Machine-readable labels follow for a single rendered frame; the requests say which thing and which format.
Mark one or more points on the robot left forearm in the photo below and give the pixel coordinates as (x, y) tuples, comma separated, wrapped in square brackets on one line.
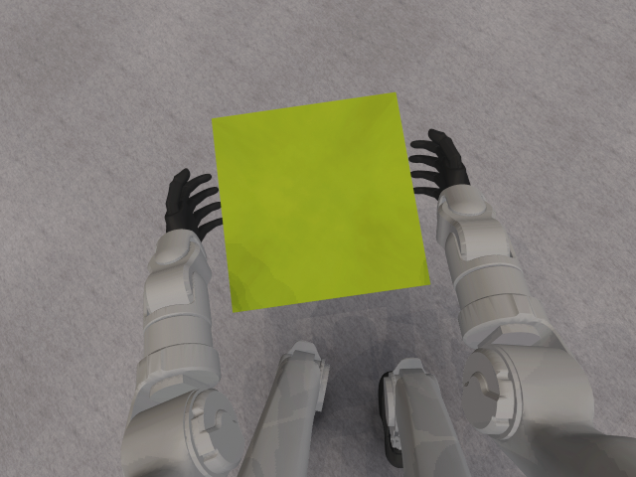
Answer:
[(178, 347)]

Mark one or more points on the robot left upper arm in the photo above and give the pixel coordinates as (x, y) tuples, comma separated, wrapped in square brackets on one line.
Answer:
[(196, 434)]

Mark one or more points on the left robot hand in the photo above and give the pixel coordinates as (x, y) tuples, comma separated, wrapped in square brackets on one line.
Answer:
[(180, 207)]

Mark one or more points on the robot right upper arm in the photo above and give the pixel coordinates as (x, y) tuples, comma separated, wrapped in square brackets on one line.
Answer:
[(537, 405)]

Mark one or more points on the robot right foot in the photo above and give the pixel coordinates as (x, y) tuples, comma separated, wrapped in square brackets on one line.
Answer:
[(393, 455)]

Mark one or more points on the robot right forearm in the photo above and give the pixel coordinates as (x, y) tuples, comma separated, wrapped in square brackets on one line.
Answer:
[(495, 301)]

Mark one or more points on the carton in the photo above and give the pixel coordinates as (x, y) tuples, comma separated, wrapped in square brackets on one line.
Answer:
[(317, 202)]

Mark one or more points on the right robot hand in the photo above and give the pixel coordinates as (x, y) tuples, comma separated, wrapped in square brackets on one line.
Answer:
[(448, 163)]

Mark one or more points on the right robot thigh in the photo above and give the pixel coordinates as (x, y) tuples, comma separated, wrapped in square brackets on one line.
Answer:
[(429, 444)]

